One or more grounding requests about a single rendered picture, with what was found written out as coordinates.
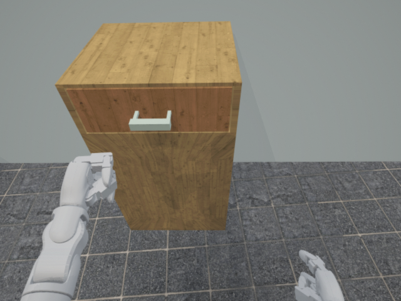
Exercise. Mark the cabinet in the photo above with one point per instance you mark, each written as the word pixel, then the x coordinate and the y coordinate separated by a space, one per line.
pixel 165 180

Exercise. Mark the drawer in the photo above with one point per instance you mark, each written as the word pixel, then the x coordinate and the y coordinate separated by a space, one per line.
pixel 194 109

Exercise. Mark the robot left forearm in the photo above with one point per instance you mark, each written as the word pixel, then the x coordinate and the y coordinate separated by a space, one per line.
pixel 55 272

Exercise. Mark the handle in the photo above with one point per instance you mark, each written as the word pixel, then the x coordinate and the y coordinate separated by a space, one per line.
pixel 136 124

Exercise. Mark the robot left hand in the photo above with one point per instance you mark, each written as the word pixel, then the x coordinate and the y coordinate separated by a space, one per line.
pixel 79 179

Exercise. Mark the robot right hand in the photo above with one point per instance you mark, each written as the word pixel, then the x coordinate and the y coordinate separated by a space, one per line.
pixel 324 287

